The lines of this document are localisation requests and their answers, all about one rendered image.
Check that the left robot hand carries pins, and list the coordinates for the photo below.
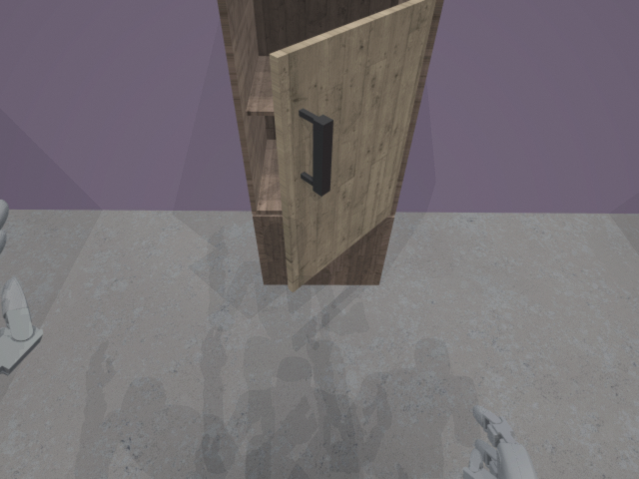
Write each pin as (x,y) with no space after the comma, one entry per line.
(21,337)

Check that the cupboard door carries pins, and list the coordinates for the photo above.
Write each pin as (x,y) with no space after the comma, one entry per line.
(363,75)

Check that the right robot hand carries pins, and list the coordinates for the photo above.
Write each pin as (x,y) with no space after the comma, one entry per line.
(509,461)

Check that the handle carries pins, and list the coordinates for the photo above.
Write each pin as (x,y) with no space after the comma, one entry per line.
(322,148)

